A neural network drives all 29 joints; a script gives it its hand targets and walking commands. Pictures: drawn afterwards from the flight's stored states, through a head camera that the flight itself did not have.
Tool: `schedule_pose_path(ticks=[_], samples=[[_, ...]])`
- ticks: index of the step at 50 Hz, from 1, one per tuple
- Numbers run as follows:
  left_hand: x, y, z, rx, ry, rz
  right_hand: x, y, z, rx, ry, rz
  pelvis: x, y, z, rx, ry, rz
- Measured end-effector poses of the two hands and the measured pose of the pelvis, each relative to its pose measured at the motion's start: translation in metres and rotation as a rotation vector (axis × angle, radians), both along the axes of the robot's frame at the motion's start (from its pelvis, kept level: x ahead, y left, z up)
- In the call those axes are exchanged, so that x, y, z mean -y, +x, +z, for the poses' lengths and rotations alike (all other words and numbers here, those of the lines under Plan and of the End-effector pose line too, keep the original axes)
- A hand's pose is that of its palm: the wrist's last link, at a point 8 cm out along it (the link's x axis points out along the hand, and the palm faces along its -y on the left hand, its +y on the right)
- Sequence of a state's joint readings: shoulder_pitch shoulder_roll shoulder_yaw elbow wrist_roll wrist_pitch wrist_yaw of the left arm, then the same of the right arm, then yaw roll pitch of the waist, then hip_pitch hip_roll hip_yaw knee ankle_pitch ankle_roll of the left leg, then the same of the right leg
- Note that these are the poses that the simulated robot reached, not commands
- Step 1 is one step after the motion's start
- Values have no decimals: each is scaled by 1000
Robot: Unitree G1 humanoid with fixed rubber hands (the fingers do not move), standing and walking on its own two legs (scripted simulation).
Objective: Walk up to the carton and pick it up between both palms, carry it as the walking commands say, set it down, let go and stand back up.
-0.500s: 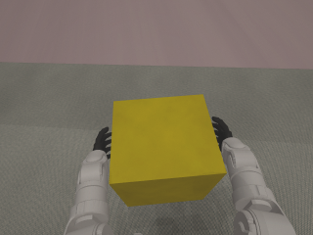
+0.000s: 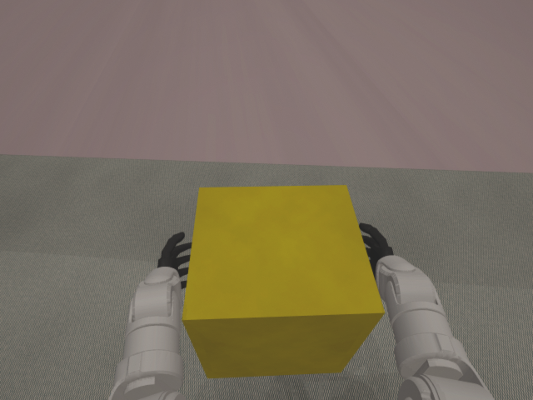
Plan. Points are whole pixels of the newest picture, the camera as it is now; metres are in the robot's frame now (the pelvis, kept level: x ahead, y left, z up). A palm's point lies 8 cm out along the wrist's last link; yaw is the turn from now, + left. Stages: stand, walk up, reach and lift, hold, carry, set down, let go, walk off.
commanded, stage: reach and lift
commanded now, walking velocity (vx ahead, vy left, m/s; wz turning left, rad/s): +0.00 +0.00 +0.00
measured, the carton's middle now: (274, 285) +0.33 +0.03 -0.03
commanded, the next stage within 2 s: hold in 1.70 s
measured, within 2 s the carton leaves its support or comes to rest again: neither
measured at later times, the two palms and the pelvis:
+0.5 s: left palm (172, 256) +0.31 +0.18 +0.08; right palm (395, 244) +0.34 -0.16 +0.08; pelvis +0.02 -0.01 +0.01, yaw +0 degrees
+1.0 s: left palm (159, 263) +0.30 +0.20 +0.08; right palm (385, 253) +0.33 -0.14 +0.08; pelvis +0.01 +0.01 +0.02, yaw +0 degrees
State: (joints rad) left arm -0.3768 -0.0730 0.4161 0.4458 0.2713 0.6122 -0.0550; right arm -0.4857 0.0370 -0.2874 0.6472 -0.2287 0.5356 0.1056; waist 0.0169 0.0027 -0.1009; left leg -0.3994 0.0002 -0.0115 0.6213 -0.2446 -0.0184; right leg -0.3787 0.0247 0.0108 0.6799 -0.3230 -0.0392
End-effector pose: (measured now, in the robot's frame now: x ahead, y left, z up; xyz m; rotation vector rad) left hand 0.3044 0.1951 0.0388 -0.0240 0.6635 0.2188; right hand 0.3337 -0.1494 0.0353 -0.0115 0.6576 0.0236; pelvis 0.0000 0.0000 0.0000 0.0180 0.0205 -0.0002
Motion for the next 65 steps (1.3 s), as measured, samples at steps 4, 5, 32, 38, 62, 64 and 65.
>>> schedule_pose_path(ticks=[4,5,32,38,62,64,65], samples=[[1,-1,7,8,1,-1,1,-1,7,8,-1,1,1,-2,1,31,2,0],[1,-1,10,10,2,-1,1,-1,9,11,0,1,1,-2,1,37,3,0],[8,3,36,-8,16,-21,9,1,36,-9,12,-23,5,17,16,112,9,-1],[2,0,36,-4,19,-34,2,-5,38,-3,4,-28,-1,13,17,118,1,-1],[-3,8,39,12,17,-54,-2,-6,37,12,-16,-35,-8,13,17,119,-3,2],[-1,9,40,12,22,-64,0,-8,36,12,-16,-41,-8,13,18,118,-3,2],[0,10,40,12,24,-69,1,-9,35,11,-17,-45,-8,13,18,118,-4,2]])
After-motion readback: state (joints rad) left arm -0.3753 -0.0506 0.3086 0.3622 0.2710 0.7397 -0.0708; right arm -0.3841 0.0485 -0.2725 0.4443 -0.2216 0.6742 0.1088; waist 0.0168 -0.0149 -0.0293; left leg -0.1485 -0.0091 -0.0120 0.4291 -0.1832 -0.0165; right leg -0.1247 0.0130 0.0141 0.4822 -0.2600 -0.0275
